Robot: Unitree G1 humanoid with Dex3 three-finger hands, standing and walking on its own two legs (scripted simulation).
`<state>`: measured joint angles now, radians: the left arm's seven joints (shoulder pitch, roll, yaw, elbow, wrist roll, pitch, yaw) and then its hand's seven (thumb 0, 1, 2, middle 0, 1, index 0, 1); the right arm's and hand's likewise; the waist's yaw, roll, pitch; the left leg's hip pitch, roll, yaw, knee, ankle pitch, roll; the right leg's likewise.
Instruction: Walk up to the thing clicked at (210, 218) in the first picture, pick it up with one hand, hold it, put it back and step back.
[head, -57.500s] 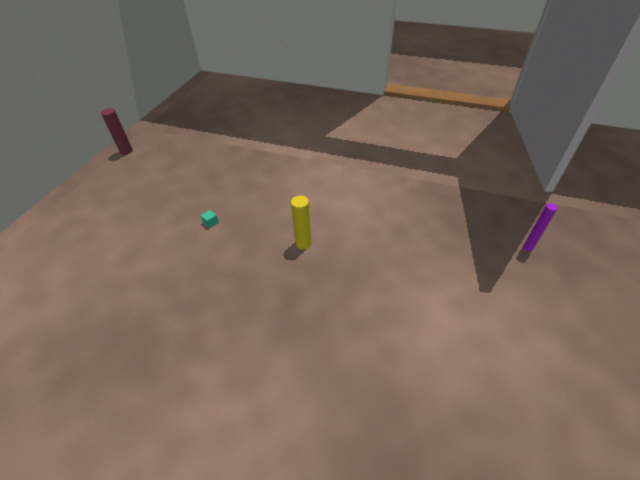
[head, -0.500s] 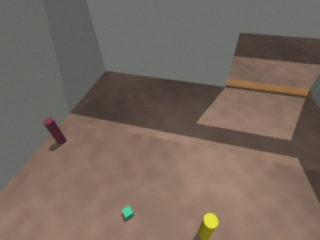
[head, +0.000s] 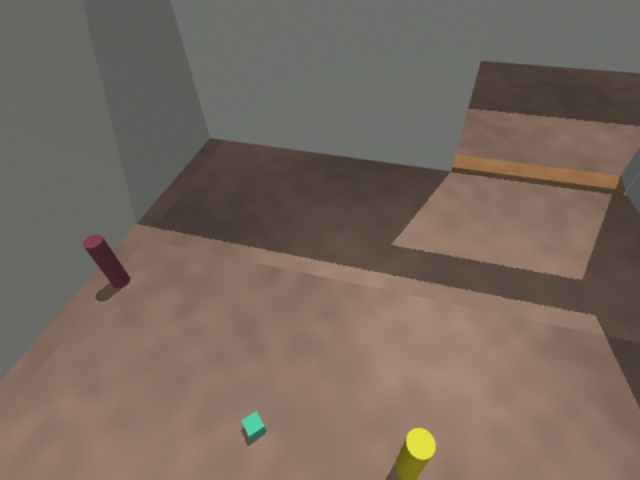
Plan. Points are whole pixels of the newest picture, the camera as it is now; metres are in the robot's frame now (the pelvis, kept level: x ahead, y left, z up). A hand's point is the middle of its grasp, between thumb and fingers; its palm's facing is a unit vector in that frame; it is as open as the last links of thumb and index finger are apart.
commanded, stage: stand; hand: left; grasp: from above
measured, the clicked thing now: (254, 426) +0.43 +0.26 -0.76
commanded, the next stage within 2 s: step back in 0.40 s
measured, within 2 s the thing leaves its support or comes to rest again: neither
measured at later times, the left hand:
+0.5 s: hand out of the picture +0.08 +0.25 -0.16, palm faces +0.02 -0.94 -0.35, open 7.3 cm
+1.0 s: hand out of the picture +0.03 +0.32 -0.18, palm faces -0.07 -0.93 -0.35, open 7.3 cm
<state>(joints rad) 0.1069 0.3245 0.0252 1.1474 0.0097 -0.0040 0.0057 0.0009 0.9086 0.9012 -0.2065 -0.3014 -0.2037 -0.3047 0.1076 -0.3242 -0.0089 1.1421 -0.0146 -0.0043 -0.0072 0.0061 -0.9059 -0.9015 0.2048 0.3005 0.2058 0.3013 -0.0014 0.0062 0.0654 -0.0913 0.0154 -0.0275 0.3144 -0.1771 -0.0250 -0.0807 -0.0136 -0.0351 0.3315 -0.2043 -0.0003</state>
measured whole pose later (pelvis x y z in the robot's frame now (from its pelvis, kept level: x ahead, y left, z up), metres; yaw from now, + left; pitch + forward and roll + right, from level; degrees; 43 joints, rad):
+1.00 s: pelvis -0.10 +0.07 -0.02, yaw -2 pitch -2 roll -1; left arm 0.08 0.39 0.07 0.90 0.00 0.07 0.02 0.00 0.91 0.90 -0.21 -0.30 -0.20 -0.30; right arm 0.13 -0.33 -0.04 0.88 -0.02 0.02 -0.02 0.01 -0.90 -0.90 0.21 0.30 0.21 0.30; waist -0.03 -0.05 0.22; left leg -0.28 -0.03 0.04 0.57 -0.25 0.07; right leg -0.36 0.09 0.15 1.04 -0.51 0.01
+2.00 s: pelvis -0.42 +0.04 -0.04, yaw -5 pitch -3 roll +0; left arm 0.20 0.41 0.10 0.86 0.01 0.06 0.00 0.00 0.91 0.90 -0.21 -0.30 -0.20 -0.30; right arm 0.06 -0.38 -0.04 0.79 -0.03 0.03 -0.01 0.00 -0.90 -0.90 0.21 0.30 0.21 0.30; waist 0.03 -0.01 0.20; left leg -0.44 0.07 0.04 0.67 -0.18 0.00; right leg -0.23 0.01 0.06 0.71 -0.43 0.01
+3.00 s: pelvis -0.66 +0.01 -0.02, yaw +1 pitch -3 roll +1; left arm 0.25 0.39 0.07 0.96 0.03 -0.01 -0.01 0.00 0.90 0.90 -0.21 -0.30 -0.21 -0.31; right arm 0.24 -0.38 -0.06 0.99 -0.03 0.01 0.02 0.01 -0.91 -0.90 0.20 0.30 0.20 0.30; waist 0.03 0.01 0.08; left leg -0.26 -0.02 -0.03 0.58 -0.29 -0.01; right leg -0.20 -0.05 0.00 0.63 -0.39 0.01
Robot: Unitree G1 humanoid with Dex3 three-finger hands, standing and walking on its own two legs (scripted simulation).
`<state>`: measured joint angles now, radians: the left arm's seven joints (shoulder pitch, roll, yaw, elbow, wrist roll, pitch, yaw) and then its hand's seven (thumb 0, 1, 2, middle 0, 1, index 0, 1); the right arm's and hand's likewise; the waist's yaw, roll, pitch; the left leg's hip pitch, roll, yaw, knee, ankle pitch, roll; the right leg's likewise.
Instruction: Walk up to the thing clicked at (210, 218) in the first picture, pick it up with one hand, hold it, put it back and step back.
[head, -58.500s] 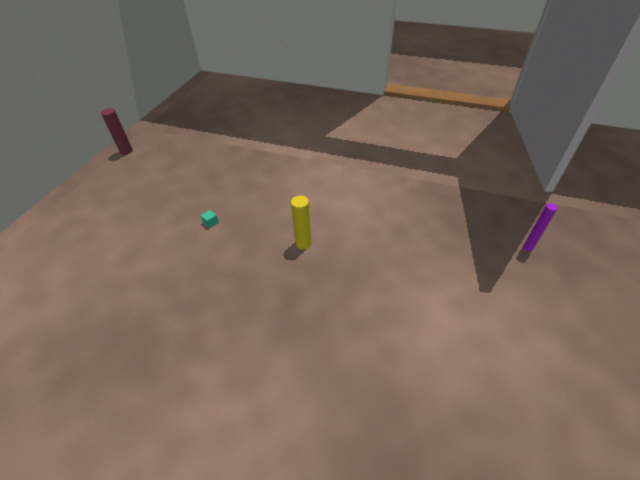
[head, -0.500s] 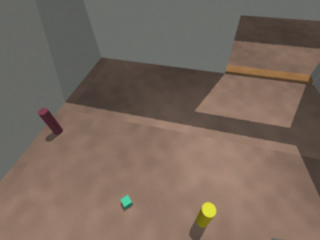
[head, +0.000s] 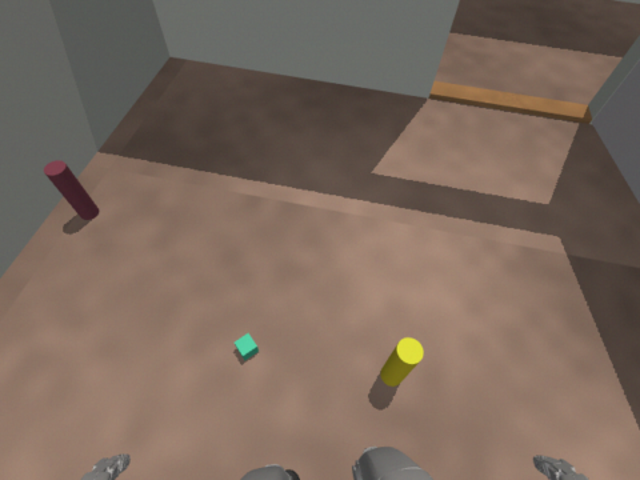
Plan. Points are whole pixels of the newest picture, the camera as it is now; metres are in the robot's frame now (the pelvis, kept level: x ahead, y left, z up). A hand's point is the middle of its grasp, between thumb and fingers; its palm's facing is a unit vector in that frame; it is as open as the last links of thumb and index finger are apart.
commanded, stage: step back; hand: left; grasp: from above
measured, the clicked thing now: (246, 346) +0.52 +0.21 -0.74
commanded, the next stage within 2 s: none
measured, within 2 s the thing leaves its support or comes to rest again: neither
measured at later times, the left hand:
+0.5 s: hand out of the picture -0.02 +0.24 -0.13, palm faces +0.02 -0.91 -0.41, open 7.3 cm
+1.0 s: hand out of the picture -0.24 +0.25 -0.17, palm faces -0.02 -0.91 -0.41, open 7.3 cm
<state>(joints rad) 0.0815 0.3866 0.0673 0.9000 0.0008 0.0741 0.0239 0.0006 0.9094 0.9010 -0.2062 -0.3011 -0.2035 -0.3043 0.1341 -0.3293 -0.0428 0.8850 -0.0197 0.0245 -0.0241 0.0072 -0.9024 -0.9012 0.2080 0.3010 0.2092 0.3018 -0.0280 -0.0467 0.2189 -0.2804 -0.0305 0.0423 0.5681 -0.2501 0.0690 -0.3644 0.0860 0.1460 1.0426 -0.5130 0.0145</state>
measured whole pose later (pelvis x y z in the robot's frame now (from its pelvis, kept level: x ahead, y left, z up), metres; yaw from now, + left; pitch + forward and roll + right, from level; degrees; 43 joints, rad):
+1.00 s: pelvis -0.32 -0.04 -0.02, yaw -3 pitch -3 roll +0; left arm 0.20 0.41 0.10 0.86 0.01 0.06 0.00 0.00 0.91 0.90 -0.21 -0.30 -0.20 -0.30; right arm 0.06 -0.38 -0.04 0.79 -0.03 0.03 -0.01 0.00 -0.90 -0.90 0.21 0.30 0.21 0.30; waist 0.03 -0.01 0.20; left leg -0.44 0.07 0.04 0.67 -0.18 0.00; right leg -0.23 0.01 0.06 0.71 -0.43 0.01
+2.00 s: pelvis -0.56 -0.08 +0.00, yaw +3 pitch -3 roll +1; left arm 0.25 0.39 0.07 0.96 0.03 -0.01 -0.01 0.00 0.90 0.90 -0.21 -0.30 -0.21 -0.31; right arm 0.24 -0.38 -0.06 0.99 -0.03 0.01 0.02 0.01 -0.91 -0.90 0.20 0.30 0.20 0.30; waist 0.03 0.01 0.08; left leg -0.26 -0.02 -0.03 0.58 -0.29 -0.01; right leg -0.20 -0.05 0.00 0.63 -0.39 0.01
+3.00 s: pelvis -0.51 -0.07 +0.02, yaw +3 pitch -3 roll +0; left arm 0.07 0.35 0.00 1.13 0.00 -0.01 -0.01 0.00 0.91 0.90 -0.21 -0.30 -0.20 -0.30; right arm 0.04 -0.33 -0.01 1.10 0.00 -0.01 0.01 0.01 -0.91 -0.90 0.21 0.30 0.21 0.30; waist 0.01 -0.01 0.08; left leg -0.10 0.01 0.00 0.35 -0.19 -0.01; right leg -0.10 -0.04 -0.04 0.35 -0.19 0.02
